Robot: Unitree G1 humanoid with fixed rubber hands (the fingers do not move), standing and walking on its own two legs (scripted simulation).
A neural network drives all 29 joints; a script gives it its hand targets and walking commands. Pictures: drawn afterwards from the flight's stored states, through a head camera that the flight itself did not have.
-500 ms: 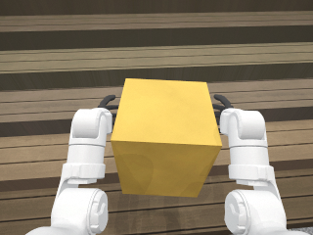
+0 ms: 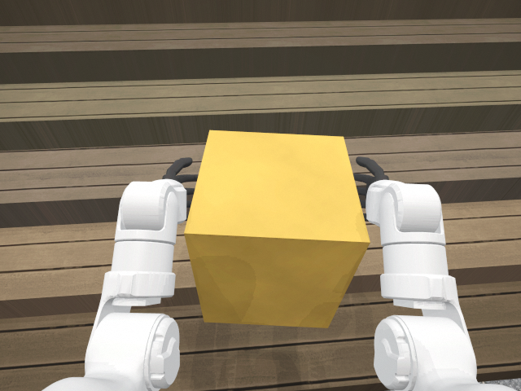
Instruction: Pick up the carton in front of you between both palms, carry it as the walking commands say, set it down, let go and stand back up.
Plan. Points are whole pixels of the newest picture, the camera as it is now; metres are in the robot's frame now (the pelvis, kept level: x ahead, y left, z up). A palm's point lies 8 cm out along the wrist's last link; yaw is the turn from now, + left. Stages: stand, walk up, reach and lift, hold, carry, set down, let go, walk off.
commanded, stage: carry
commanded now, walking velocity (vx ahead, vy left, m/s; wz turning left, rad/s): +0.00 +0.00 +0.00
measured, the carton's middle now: (271, 233) +0.34 +0.00 +0.06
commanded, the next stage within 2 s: none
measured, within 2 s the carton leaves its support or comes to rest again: neither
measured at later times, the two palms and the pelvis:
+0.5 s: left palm (190, 140) +0.43 +0.13 +0.17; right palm (387, 139) +0.43 -0.17 +0.18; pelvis +0.07 -0.02 +0.00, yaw +0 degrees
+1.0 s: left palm (196, 63) +0.67 +0.16 +0.18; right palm (345, 66) +0.66 -0.14 +0.19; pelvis +0.28 +0.02 +0.03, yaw +0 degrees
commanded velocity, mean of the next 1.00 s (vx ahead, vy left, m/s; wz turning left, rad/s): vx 0.46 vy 0.00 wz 0.00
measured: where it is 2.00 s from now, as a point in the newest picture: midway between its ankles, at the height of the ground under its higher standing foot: (250, 186)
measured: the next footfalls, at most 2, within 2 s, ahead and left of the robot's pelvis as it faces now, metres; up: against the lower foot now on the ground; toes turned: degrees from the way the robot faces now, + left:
left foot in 0.96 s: +0.42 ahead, +0.11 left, +0.14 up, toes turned +3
right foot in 1.40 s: +0.73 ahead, -0.10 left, +0.27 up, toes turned -7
